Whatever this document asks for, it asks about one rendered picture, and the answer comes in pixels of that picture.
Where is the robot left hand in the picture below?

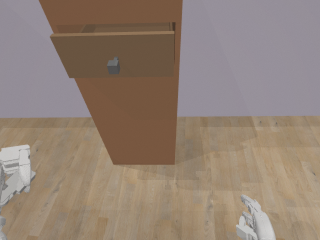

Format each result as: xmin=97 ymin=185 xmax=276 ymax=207
xmin=0 ymin=144 xmax=36 ymax=215

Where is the robot right hand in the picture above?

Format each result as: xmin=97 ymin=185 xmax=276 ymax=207
xmin=236 ymin=194 xmax=276 ymax=240

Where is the handle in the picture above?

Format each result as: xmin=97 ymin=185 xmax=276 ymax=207
xmin=107 ymin=56 xmax=121 ymax=75

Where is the cabinet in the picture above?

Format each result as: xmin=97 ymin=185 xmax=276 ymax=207
xmin=39 ymin=0 xmax=183 ymax=165

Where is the drawer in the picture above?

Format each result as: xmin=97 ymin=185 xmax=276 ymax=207
xmin=50 ymin=22 xmax=175 ymax=78

